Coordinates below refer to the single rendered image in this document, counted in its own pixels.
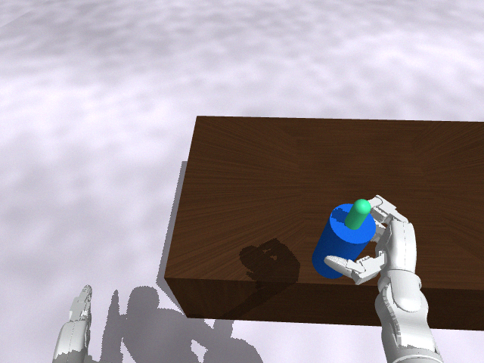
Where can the left robot hand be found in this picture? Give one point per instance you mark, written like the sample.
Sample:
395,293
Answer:
73,340

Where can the right robot hand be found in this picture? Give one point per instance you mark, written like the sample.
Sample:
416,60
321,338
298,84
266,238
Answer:
396,246

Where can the right robot arm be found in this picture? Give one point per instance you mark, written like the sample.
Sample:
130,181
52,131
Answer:
402,309

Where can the bottle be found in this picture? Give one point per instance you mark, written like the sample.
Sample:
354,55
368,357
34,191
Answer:
349,229

